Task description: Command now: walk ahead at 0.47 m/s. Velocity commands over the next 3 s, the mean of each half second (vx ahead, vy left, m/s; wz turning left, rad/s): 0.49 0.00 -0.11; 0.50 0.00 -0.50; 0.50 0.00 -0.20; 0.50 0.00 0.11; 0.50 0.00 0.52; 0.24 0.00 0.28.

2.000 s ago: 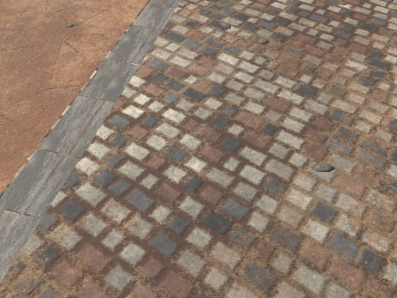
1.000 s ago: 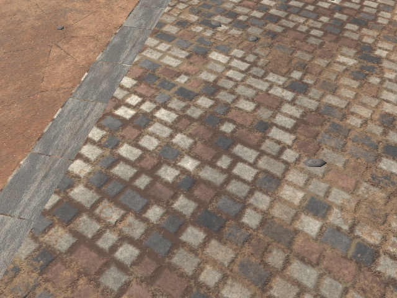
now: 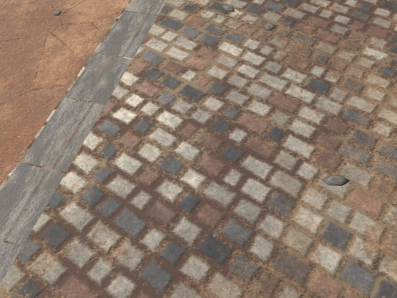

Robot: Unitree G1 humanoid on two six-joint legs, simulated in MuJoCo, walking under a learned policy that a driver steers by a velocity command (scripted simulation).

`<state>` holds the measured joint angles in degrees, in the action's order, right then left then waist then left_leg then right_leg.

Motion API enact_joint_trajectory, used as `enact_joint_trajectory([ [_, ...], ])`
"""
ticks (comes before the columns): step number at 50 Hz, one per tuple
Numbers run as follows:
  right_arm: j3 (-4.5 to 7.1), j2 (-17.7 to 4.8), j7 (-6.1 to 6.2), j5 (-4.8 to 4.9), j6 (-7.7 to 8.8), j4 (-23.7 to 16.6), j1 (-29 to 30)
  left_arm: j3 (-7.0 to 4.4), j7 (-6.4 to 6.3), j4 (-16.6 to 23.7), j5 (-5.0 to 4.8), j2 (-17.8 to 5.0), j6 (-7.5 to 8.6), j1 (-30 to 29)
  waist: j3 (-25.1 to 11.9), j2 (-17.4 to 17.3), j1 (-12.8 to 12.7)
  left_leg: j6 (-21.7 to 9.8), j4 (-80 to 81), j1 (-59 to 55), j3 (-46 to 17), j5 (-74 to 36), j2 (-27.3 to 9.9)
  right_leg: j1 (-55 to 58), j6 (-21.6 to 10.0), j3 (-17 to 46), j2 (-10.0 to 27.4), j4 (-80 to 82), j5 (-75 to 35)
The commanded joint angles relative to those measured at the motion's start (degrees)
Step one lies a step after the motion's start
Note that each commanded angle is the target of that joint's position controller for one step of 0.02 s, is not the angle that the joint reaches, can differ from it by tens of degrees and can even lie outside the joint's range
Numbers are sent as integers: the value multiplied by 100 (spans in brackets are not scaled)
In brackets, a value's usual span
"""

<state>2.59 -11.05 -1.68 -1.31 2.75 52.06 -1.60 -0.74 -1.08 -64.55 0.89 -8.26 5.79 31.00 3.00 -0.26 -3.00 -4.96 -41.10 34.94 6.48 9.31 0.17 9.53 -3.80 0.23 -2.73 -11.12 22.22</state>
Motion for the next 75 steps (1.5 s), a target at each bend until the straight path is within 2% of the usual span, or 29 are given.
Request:
enact_joint_trajectory([
  [1,97,-434,83,47,16,-120,-578,-120,-51,205,-35,-930,133,-88,35,761,645,-240,528,-1894,293,-319,517,-1152,-396,210,1294,-827,-6851],
  [3,264,-713,174,22,62,387,-2077,-152,-49,241,-47,-1073,92,-294,-695,637,1343,-444,1139,-3500,10,-473,409,-1387,-268,66,1134,-2799,-6318],
  [4,383,-1137,223,-119,77,519,-2761,-98,-5,338,-32,-837,66,-184,-1154,99,1481,-663,1340,-4472,-1198,695,-686,-2253,-251,-114,808,-4486,-4271],
  [5,417,-1478,163,-232,84,431,-2696,4,46,404,-132,-55,8,574,-1701,-978,853,-1489,1878,-5340,-4149,830,-2378,-3803,-121,-90,-137,-6776,812],
  [6,410,-1291,111,43,44,427,-2256,-146,63,485,-65,-672,-38,93,-1412,-420,910,-1622,2749,-4755,-4874,2032,-2227,-4371,-227,383,-9,-7153,341],
  [7,292,-915,109,99,73,298,-1560,-191,87,736,-9,-811,-40,-541,-439,-245,647,-1399,2960,-3857,-3946,2290,-2068,-4639,-273,340,356,-6866,-276],
  [8,209,-608,85,82,142,277,-1279,-201,108,789,33,-766,-25,-811,-42,37,532,-1226,3126,-3142,-3328,1543,-1807,-4433,-289,309,525,-6533,-570],
  [11,60,-264,152,43,308,522,-1537,-190,183,707,126,-418,-196,-583,50,-19,93,-892,3260,-2281,-2048,-123,-1288,-3665,-125,266,770,-5791,-648],
  [15,75,-527,183,42,398,661,-2016,-215,256,981,126,-440,-350,-1302,248,-170,99,-794,3520,-2404,-1304,-711,-1122,-4319,44,2,894,-5068,-1173],
  [25,-26,-491,314,17,422,861,-2895,-117,348,1693,30,-359,-294,-3268,412,-283,606,-265,3244,-3812,4,-2955,-1154,-4516,-165,-674,443,-2477,-2307],
  [28,12,-707,419,4,377,858,-2782,-204,303,1650,72,-515,-274,-2886,70,-476,327,-170,2227,-4373,271,-5359,-1309,-3911,-470,-971,12,-2298,-1523],
  [30,66,-881,444,-20,290,789,-2638,-340,261,1334,90,-746,-241,-1814,-519,-609,-134,-161,643,-4341,377,-5880,-1372,-2830,-748,-1003,-300,-2037,-1140],
  [31,82,-930,417,16,265,698,-2502,-450,240,1113,159,-953,-211,-1060,-863,-525,-524,-92,-591,-3665,489,-4971,-1295,-1705,-959,-695,-197,-1588,-1283],
  [32,46,-748,362,31,292,438,-2417,-619,181,1047,219,-1484,-224,-409,-1422,120,-745,20,-2513,-2349,574,-2364,-983,-410,-1366,944,1111,-1570,-1055],
  [33,26,-417,237,180,336,113,-2573,-704,194,1135,141,-1797,-309,-630,-1868,1370,-283,279,-4432,-4,-63,2105,386,959,-2377,4189,2413,-784,-1310],
  [34,77,-762,212,64,390,-27,-1894,-667,203,1135,5,-1627,-363,-877,-1306,217,-285,153,-4376,726,-905,1531,-88,610,-2107,3610,2132,-540,-1112],
  [36,81,-716,188,98,479,-169,-1566,-538,184,1197,0,-1137,-341,-1451,-304,-356,133,200,-3436,445,-870,774,-475,-854,-1626,2444,1761,-227,-2133],
  [38,61,-560,176,-96,260,-202,-1675,-457,123,1214,-56,-963,-251,-1577,-188,-260,442,399,-2817,-173,-879,751,-637,-1630,-1364,1724,1281,-146,-2912],
  [40,64,-500,134,-163,78,-299,-1619,-467,111,1174,-105,-1106,-144,-1371,-194,-99,510,569,-2437,-225,-755,743,-626,-1820,-1331,1480,1077,-124,-3425],
  [46,46,-592,69,-115,-34,-948,-133,-490,119,1168,-98,-1285,-176,-623,-29,310,59,784,-914,445,-547,-514,-518,-1550,-900,1441,772,-122,-3726],
  [53,-82,-583,-6,-46,73,-1407,863,-435,15,1149,-3,-1277,-176,-121,32,475,-289,476,622,254,-451,-954,-205,-579,-790,1599,991,-364,-4189],
  [57,88,-1008,120,-2,196,-957,-788,-466,7,1220,47,-1557,-90,-568,-589,467,547,20,1380,-1972,-371,-358,230,-581,-446,1348,923,-1837,-6007],
  [58,153,-1168,197,-58,256,-757,-1622,-447,44,1255,26,-1501,-67,-614,-1084,283,932,-148,1502,-3193,-687,-449,-154,-1161,-371,1172,680,-2962,-5229],
  [59,253,-1652,273,-201,272,-724,-2382,-341,75,1441,-76,-1069,-46,-317,-1925,-545,992,-513,1476,-4602,-2473,111,-1580,-2315,-238,811,180,-4711,-3023],
  [60,361,-1902,190,-192,190,-574,-2323,-340,82,1312,-210,-928,-98,504,-2194,-1717,561,-1216,2237,-5190,-4829,40,-2511,-3715,-96,531,-617,-6098,854],
  [61,257,-1324,130,-20,134,-678,-1805,-371,51,1252,11,-1279,-154,65,-1330,-600,435,-1066,2485,-4394,-4623,1009,-2220,-4158,-169,764,-156,-6374,387],
  [63,115,-786,96,-17,167,-725,-1167,-333,133,1463,53,-1130,-155,-814,-322,-5,323,-779,2800,-3106,-3073,484,-1669,-4110,-138,652,217,-5847,-353],
  [68,82,-779,84,86,369,-298,-1750,-272,274,1532,171,-909,-336,-994,-238,-433,123,-691,3146,-2725,-1859,-1181,-1218,-4034,61,281,511,-5183,-656],
  [75,71,-822,97,112,331,15,-2450,-113,349,2083,115,-713,-323,-2722,98,-385,476,-546,3405,-3013,-1136,-1851,-913,-4622,306,-257,718,-3369,-1953],
])
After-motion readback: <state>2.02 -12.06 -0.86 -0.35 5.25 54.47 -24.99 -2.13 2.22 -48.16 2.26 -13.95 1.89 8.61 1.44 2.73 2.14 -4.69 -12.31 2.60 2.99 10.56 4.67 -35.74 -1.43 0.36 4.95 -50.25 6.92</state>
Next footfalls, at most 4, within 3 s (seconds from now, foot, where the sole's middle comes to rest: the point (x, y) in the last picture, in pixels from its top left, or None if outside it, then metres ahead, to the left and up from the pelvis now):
0.08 left None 0.22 0.07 -0.77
0.62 right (248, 276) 0.52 -0.09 -0.77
1.16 left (235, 182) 0.88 -0.05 -0.77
1.72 right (306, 149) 1.05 -0.34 -0.77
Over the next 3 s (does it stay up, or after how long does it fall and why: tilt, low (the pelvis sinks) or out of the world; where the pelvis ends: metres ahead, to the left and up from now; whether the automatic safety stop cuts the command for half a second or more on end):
stays up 1.51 -0.36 0.01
